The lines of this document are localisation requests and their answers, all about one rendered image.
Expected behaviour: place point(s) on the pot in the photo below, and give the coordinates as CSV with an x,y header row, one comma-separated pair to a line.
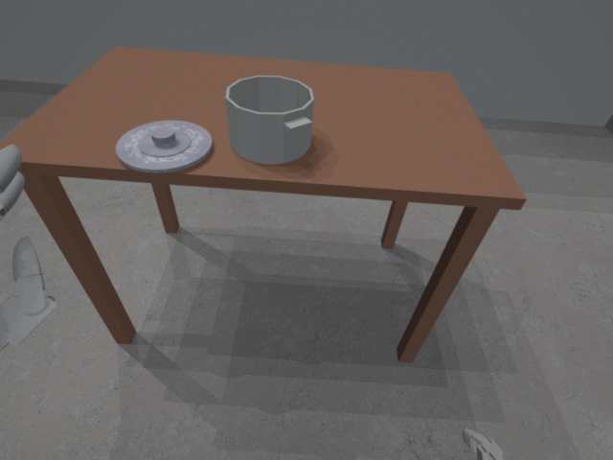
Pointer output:
x,y
269,118

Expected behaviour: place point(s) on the robot right hand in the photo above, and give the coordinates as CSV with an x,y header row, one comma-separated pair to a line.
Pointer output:
x,y
484,448

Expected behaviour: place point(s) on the robot left hand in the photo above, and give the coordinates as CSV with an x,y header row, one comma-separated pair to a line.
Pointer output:
x,y
20,316

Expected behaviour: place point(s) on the table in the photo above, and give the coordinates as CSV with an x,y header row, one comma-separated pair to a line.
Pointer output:
x,y
377,133

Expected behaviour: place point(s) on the knob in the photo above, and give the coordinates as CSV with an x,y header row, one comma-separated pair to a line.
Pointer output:
x,y
163,135

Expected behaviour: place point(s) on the lid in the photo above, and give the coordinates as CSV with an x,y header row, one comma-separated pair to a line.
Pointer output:
x,y
136,150

